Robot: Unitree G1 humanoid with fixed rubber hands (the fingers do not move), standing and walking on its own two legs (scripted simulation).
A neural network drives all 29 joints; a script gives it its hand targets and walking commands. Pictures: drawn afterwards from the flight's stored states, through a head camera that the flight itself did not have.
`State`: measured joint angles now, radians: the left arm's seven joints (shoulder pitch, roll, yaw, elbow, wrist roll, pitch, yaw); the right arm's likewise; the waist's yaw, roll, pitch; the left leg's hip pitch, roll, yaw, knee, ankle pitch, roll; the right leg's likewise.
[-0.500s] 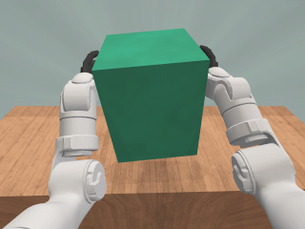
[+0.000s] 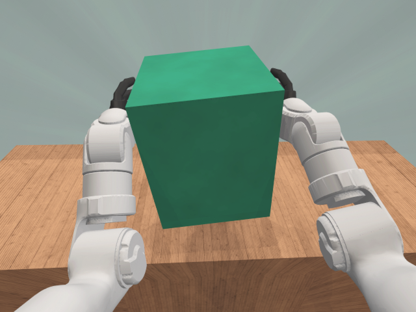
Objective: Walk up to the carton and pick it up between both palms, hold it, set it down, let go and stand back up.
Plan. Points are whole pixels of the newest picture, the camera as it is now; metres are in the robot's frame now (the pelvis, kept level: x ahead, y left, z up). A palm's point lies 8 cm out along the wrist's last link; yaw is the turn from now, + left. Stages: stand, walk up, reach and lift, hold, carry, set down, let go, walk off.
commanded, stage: hold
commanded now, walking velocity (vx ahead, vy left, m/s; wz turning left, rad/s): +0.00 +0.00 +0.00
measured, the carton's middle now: (206, 135) +0.36 -0.01 +0.23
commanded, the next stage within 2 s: none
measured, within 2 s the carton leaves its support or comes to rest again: neither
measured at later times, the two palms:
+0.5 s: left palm (118, 114) +0.37 +0.14 +0.27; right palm (282, 103) +0.37 -0.15 +0.29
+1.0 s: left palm (119, 114) +0.37 +0.14 +0.27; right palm (283, 104) +0.37 -0.15 +0.29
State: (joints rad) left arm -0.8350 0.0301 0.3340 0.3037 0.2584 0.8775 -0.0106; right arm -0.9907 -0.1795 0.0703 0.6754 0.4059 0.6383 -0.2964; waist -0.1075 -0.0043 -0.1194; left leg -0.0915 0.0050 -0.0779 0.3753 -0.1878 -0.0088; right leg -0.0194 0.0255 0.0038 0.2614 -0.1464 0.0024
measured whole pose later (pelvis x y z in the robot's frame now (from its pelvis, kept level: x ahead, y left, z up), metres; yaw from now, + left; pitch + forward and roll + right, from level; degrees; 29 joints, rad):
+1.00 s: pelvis +0.00 +0.00 +0.00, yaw +0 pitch -5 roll -1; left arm -0.86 0.04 0.34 0.34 0.25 0.87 0.00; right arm -1.02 -0.18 0.06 0.71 0.40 0.64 -0.29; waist -0.10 0.00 -0.14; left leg -0.10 0.00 -0.08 0.37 -0.18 -0.01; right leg -0.03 0.03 0.01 0.26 -0.14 0.00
